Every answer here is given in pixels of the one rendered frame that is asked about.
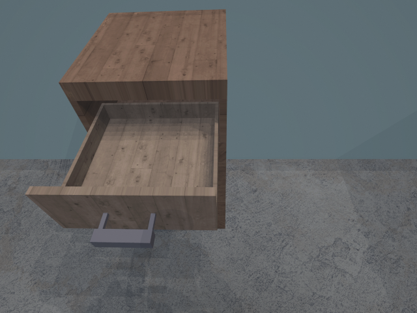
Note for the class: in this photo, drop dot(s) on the drawer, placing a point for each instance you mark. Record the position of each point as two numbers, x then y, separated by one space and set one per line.
137 159

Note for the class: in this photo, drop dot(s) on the cabinet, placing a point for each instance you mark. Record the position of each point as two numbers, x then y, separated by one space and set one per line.
163 56

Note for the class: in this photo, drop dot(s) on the handle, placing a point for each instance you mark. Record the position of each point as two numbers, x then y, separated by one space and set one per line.
123 238

